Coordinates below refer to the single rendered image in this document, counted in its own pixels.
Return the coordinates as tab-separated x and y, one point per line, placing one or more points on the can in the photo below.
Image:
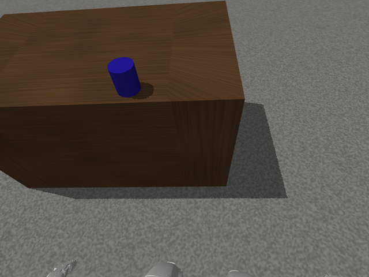
124	76

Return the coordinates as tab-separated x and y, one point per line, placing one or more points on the left robot hand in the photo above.
63	269

